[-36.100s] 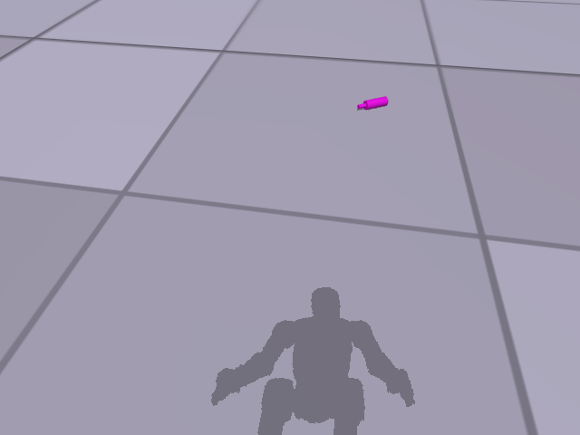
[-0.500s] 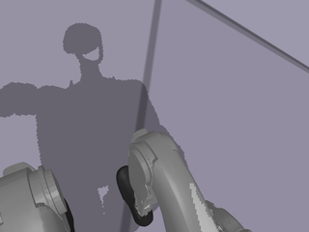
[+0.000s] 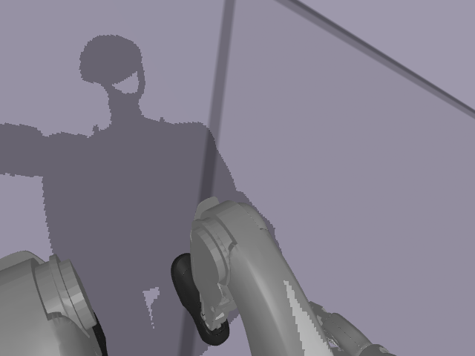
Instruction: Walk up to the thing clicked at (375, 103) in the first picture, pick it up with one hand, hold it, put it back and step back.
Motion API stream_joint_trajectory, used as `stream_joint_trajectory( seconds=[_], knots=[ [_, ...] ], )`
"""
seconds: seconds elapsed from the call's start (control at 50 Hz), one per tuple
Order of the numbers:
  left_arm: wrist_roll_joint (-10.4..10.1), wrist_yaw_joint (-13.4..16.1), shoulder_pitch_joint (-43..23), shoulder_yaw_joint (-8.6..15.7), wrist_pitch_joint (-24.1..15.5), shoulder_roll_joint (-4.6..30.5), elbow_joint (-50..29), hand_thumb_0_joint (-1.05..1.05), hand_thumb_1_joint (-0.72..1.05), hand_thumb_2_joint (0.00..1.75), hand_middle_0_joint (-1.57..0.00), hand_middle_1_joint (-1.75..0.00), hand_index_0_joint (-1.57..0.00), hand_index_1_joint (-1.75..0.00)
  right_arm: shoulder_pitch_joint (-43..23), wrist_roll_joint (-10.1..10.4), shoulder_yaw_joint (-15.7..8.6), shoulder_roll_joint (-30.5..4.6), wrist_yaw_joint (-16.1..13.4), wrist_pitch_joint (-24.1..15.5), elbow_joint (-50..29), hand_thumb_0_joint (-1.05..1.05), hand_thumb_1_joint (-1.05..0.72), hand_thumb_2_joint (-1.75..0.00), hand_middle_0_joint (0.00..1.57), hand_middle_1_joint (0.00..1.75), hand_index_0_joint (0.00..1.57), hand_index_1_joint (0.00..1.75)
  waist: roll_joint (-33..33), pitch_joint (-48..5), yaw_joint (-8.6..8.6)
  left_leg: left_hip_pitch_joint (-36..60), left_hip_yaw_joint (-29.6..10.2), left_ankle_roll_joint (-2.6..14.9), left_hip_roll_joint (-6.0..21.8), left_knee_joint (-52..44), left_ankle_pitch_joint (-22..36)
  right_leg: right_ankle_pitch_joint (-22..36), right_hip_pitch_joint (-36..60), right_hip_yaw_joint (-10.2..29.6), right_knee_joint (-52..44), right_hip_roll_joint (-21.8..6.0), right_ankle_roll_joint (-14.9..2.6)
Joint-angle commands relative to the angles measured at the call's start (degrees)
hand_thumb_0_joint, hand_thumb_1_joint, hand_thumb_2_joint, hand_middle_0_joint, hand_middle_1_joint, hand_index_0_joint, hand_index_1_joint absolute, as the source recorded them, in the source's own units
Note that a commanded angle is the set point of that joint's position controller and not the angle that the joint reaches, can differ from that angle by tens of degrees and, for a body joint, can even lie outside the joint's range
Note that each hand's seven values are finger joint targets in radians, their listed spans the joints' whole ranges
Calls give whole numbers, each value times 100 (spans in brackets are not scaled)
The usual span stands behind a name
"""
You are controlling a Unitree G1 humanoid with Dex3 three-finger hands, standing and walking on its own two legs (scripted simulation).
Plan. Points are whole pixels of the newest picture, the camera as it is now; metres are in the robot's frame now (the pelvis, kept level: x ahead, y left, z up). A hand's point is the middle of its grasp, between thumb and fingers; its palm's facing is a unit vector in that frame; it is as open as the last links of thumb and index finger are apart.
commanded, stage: open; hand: left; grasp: from above
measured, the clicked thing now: out of the picture +0.44 +0.38 -0.28
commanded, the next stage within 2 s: withdraw in 0.72 s
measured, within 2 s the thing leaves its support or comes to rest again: rests again in 0.18 s
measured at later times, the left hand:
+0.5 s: hand out of the picture +0.44 +0.34 -0.24, palm faces -0.44 -0.15 -0.88, open 13.2 cm
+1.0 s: hand out of the picture +0.44 +0.35 -0.23, palm faces -0.40 -0.16 -0.90, open 13.8 cm
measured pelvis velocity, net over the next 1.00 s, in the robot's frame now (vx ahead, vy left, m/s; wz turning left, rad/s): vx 0.00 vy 0.00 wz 0.00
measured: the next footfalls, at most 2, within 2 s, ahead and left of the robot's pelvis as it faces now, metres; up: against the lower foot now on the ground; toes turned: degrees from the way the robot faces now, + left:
none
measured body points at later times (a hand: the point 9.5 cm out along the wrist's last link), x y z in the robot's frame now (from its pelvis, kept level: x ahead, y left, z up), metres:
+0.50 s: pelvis +0.00 +0.00 +0.00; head +0.26 +0.14 +0.33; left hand +0.46 +0.34 -0.19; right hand +0.07 -0.25 -0.06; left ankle +0.07 +0.12 -0.27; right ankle +0.11 -0.10 -0.27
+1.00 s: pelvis +0.00 +0.00 +0.00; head +0.26 +0.14 +0.34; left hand +0.46 +0.35 -0.18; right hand +0.08 -0.24 -0.06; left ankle +0.07 +0.12 -0.27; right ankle +0.11 -0.10 -0.27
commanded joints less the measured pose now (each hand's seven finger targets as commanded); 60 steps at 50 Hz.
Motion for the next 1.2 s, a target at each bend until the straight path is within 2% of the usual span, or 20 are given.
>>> stream_joint_trajectory(
  seconds=[0.0,0.1,0.2,0.42,0.5,0.58,0.6,0.7,0.74,0.8,0.82,0.84,0.86,0.92,0.94,0.96,1.0,1.02,1.1,1.18],
  knots=[
    [-194,216,-1546,-81,38,1211,-641,0,-2,57,-46,-64,-49,-61,1087,51,-546,-1794,-32,-24,115,0,-89,-90,20,30,20,30,3185,-3699,-201,2913,314,-60,163,-1425,1248,1700,1938,-229,-1213,184,-211],
    [-294,40,-1499,-252,89,1043,-691,0,-15,67,-35,-76,-37,-73,1022,88,-524,-1755,-41,39,67,0,-89,-90,20,30,20,30,3115,-3776,-167,2918,261,-61,159,-1497,1215,1657,1950,-235,-1216,209,-227],
    [-329,-26,-1327,-71,62,1296,-444,0,-26,76,-25,-85,-28,-82,976,100,-498,-1819,-81,96,6,0,-89,-90,20,30,20,30,2959,-3658,-181,2759,270,-25,175,-1452,1176,1657,2037,-210,-1261,223,-208],
    [-122,95,-1482,-125,-118,1348,-531,0,-44,91,-9,-101,-12,-99,911,43,-418,-1782,-143,113,-78,0,-89,-90,20,30,20,30,3150,-3633,-186,2841,281,-59,185,-1472,1017,1508,1948,-212,-1232,236,-240],
    [-120,92,-1551,-180,-80,1260,-647,0,-46,94,-8,-102,-10,-100,972,25,-443,-1835,-120,64,-17,0,-89,-89,20,30,20,30,3259,-3617,-232,3007,221,-107,178,-1540,1147,1579,1790,-310,-1161,199,-231],
    [-122,147,-1450,0,-21,1427,-512,0,-46,94,-7,-104,-9,-101,980,11,-450,-1836,-124,89,-50,0,-89,-90,20,30,20,30,3136,-3604,-186,2787,275,-61,180,-1476,1012,1510,1954,-237,-1239,220,-222],
    [-114,98,-1538,-218,-7,1176,-564,0,-47,94,-7,-104,-9,-101,964,-5,-428,-1796,-102,63,-110,0,-89,-90,20,30,20,30,3177,-3526,-265,2788,317,-49,165,-1439,1060,1561,1918,-215,-1241,222,-220],
    [-205,84,-1411,-43,25,1399,-615,0,-45,93,-6,-104,-9,-101,1003,31,-461,-1858,-97,37,-59,0,-89,-89,20,30,20,30,3134,-3793,-182,2884,271,-62,179,-1426,1285,1729,2066,-237,-1212,218,-205],
    [-227,38,-1555,-204,11,1178,-823,0,-45,92,-6,-105,-9,-101,1025,31,-456,-1789,-91,47,-40,0,-89,-90,20,30,20,30,3222,-3700,-187,2948,265,-87,171,-1477,1307,1742,1971,-265,-1197,203,-214],
    [-238,-14,-1557,-177,51,1256,-798,0,-45,92,-6,-104,-9,-101,994,55,-477,-1842,-75,35,-59,0,-89,-89,20,30,20,30,3298,-3759,-217,3100,237,-100,179,-1468,1340,1739,1897,-259,-1165,195,-226],
    [-243,15,-1394,-60,61,1346,-667,0,-46,94,-6,-102,-9,-99,979,62,-479,-1873,-84,58,-69,0,-89,-89,20,30,20,30,3263,-3796,-146,3064,206,-112,177,-1546,1316,1692,1936,-280,-1151,199,-237],
    [-239,17,-1491,-192,42,1198,-774,0,-46,94,-7,-101,-9,-98,1038,45,-458,-1815,-74,64,-22,0,-89,-89,20,30,20,30,3352,-3692,-193,3012,256,-106,164,-1508,1374,1774,1953,-264,-1163,199,-227],
    [-257,76,-1365,62,55,1420,-631,0,-46,94,-7,-101,-9,-98,986,36,-476,-1849,-85,80,-49,0,-89,-89,20,30,20,30,3223,-3772,-131,2976,231,-91,174,-1524,1275,1682,1961,-288,-1195,202,-223],
    [-176,101,-1680,18,111,1394,-1036,0,-46,94,-7,-100,-9,-98,1067,40,-504,-1827,-44,38,-98,0,-89,-89,20,30,20,30,3478,-3844,-146,3090,305,-95,165,-1483,1344,1744,1891,-229,-1163,187,-229],
    [-235,151,-1648,177,125,1494,-1247,0,-47,95,-7,-100,-9,-98,1030,34,-536,-1802,-44,26,-80,0,-89,-89,20,30,20,30,3547,-4056,-41,3159,305,-106,171,-1499,1382,1781,1931,-244,-1164,183,-229],
    [-249,124,-1668,67,171,1351,-1463,0,-47,94,-8,-99,-10,-97,1114,56,-565,-1766,-15,3,-42,0,-89,-90,20,30,20,30,3710,-4155,-25,3343,319,-128,157,-1536,1493,1845,1873,-233,-1133,166,-245],
    [-323,98,-1516,208,302,1415,-1763,0,-48,95,-7,-99,-9,-97,1104,101,-667,-1723,18,3,-51,0,-89,-90,20,30,20,30,3831,-4462,142,3337,395,-121,153,-1556,1518,1881,1969,-170,-1198,188,-250],
    [-386,67,-1399,347,370,1417,-2013,0,-48,95,-7,-99,-9,-97,1137,118,-756,-1719,41,21,-68,0,-89,-90,20,30,20,30,3939,-4684,247,3401,432,-136,128,-1629,1561,1899,2030,-149,-1207,164,-260],
    [-596,-360,-1035,277,727,969,-2667,0,-50,97,-7,-98,-7,-97,1206,299,-1108,-1545,127,157,-2,0,-89,-90,20,30,20,30,4124,-4983,525,3494,534,-136,76,-1828,1624,1837,1786,-13,-1269,119,-299],
    [-867,-1029,-912,-173,1014,175,-3062,0,-50,97,-7,-98,-7,-98,1414,539,-1395,-1465,158,407,93,0,-89,-90,20,30,20,30,3526,-4945,524,3432,558,-66,41,-2062,1479,1663,1699,132,-1567,107,-294]
  ],
)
